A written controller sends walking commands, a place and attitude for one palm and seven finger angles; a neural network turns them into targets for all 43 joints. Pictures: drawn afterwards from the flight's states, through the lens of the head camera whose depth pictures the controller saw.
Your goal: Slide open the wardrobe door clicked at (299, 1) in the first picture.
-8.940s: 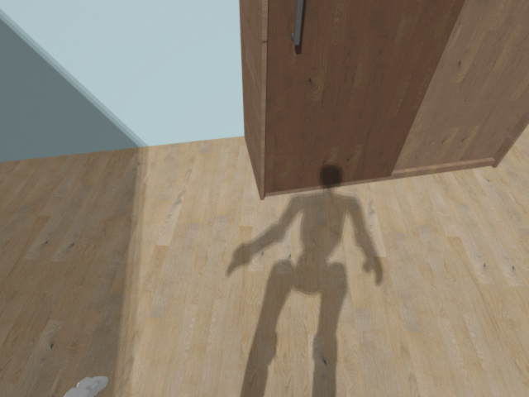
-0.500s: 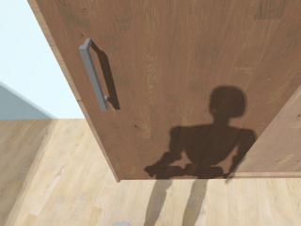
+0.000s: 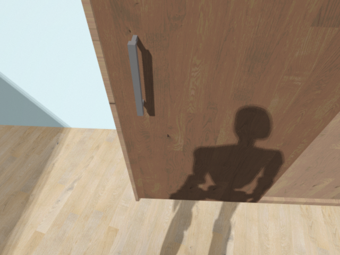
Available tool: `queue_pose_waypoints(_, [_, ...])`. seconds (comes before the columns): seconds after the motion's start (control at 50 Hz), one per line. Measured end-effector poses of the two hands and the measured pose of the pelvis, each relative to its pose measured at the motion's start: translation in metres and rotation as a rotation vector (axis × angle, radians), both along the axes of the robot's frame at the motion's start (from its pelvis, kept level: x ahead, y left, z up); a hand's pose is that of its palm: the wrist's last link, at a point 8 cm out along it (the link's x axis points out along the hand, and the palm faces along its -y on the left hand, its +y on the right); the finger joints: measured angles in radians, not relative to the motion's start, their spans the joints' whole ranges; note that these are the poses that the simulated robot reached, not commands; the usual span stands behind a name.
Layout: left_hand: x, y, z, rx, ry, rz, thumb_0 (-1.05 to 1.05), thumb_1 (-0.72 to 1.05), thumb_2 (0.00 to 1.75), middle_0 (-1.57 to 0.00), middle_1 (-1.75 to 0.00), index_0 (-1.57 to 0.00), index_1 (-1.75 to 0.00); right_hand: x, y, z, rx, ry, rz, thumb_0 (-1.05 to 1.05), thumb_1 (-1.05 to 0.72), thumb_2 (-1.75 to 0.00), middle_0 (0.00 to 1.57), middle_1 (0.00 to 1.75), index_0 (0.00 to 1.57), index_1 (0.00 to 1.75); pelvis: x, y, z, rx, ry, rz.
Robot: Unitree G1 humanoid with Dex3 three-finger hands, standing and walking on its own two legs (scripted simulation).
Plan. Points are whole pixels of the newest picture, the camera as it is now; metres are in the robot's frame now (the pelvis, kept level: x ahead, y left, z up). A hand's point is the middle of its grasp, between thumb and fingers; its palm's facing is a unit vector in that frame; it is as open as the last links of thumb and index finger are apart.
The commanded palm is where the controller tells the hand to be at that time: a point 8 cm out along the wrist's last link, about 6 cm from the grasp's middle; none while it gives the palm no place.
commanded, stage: come to a stop and stand still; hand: left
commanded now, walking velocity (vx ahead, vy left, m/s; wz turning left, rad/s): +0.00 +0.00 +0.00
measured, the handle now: (137, 79) +0.50 +0.14 +0.15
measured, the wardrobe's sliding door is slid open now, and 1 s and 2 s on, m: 0.00 0.00 0.00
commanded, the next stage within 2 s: look again from close up in 1.48 s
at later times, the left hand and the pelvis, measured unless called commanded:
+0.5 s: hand out of the picture -0.05 +0.15 -0.17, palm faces +0.05 -0.99 -0.16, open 7.4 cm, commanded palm none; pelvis -0.03 -0.01 +0.01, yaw +1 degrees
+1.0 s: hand out of the picture -0.01 +0.19 -0.17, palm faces +0.04 -0.97 -0.22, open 7.4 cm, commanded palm none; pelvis -0.01 +0.01 +0.00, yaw +1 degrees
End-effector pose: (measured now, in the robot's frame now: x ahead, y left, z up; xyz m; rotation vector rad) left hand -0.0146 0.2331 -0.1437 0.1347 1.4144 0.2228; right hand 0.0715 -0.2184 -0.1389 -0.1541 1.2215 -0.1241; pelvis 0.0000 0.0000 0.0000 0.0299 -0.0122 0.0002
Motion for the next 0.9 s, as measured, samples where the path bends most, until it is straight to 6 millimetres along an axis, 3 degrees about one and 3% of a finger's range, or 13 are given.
queue_pose_waypoints(0.1, [-0.010,-0.013,0.009,-0.004,-0.002,-0.028,0.01,0.91,0.90,-0.20,-0.30,-0.20,-0.30,-0.034,-0.011,-0.004,0.009,0.035,-0.049,-0.01,-0.94,-0.90,0.20,0.30,0.21,0.30,-0.012,-0.002,0.004,-0.022,-0.021,0.005])
queue_pose_waypoints(0.22, [-0.013,-0.026,0.005,-0.029,-0.028,-0.043,0.01,0.91,0.90,-0.20,-0.30,-0.20,-0.30,-0.087,-0.017,-0.005,0.008,0.134,-0.069,0.00,-0.92,-0.90,0.20,0.30,0.20,0.30,-0.022,-0.009,0.006,-0.023,-0.036,0.004])
queue_pose_waypoints(0.36, [-0.021,-0.034,0.001,-0.052,-0.020,-0.039,0.01,0.91,0.90,-0.20,-0.30,-0.20,-0.30,-0.144,-0.012,-0.002,0.013,0.263,-0.097,0.00,-0.91,-0.90,0.19,0.30,0.20,0.30,-0.029,-0.013,0.006,-0.028,-0.030,0.011])
queue_pose_waypoints(0.46, [-0.033,-0.037,-0.001,-0.062,0.008,-0.027,0.01,0.91,0.90,-0.20,-0.30,-0.20,-0.30,-0.165,-0.003,-0.001,0.026,0.319,-0.110,0.00,-0.91,-0.90,0.19,0.30,0.20,0.30,-0.031,-0.013,0.005,-0.032,-0.023,0.014])
queue_pose_waypoints(0.58, [-0.045,-0.040,-0.001,-0.072,0.043,-0.011,0.01,0.91,0.90,-0.20,-0.30,-0.20,-0.30,-0.165,0.008,-0.002,0.043,0.321,-0.110,0.00,-0.91,-0.90,0.19,0.30,0.20,0.30,-0.030,-0.011,0.005,-0.033,-0.015,0.017])
queue_pose_waypoints(0.68, [-0.048,-0.037,-0.004,-0.068,0.036,-0.030,0.01,0.91,0.90,-0.20,-0.30,-0.20,-0.30,-0.139,0.013,-0.009,0.054,0.251,-0.076,0.00,-0.91,-0.90,0.20,0.30,0.20,0.30,-0.029,-0.004,0.000,-0.057,-0.006,0.021])
queue_pose_waypoints(0.78, [-0.034,-0.020,-0.005,-0.043,-0.009,-0.029,0.01,0.91,0.90,-0.20,-0.30,-0.20,-0.30,-0.106,0.020,-0.016,0.050,0.143,-0.041,0.01,-0.91,-0.90,0.20,0.30,0.20,0.30,-0.022,0.007,-0.005,-0.051,-0.009,0.030])
queue_pose_waypoints(0.9, [-0.010,-0.002,0.000,-0.010,-0.079,-0.034,0.01,0.91,0.90,-0.20,-0.30,-0.20,-0.30,-0.084,0.014,-0.013,0.023,0.100,-0.024,0.03,-0.94,-0.90,0.20,0.30,0.20,0.30,-0.015,0.014,-0.004,-0.036,-0.007,0.024])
